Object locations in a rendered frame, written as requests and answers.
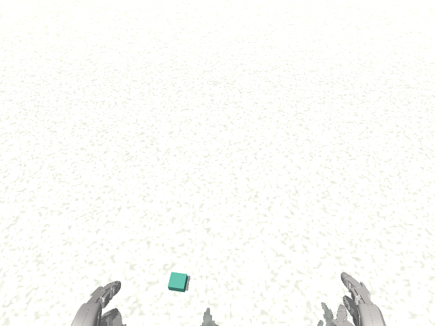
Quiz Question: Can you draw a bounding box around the small box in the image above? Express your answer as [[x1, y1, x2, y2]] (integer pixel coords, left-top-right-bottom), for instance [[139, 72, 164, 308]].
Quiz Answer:
[[168, 272, 188, 292]]

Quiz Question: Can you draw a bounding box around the left robot hand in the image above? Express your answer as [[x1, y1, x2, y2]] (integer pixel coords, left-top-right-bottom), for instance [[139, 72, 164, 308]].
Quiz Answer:
[[71, 280, 126, 326]]

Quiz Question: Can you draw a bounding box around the right robot hand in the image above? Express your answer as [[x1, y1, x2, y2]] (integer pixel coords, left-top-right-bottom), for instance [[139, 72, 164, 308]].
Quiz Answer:
[[332, 272, 386, 326]]

